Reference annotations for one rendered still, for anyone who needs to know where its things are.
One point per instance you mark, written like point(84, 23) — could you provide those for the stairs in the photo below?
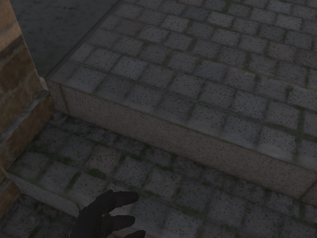
point(190, 184)

